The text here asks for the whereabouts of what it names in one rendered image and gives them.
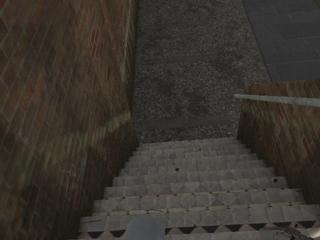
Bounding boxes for stairs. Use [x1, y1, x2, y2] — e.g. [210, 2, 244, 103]
[68, 137, 320, 240]

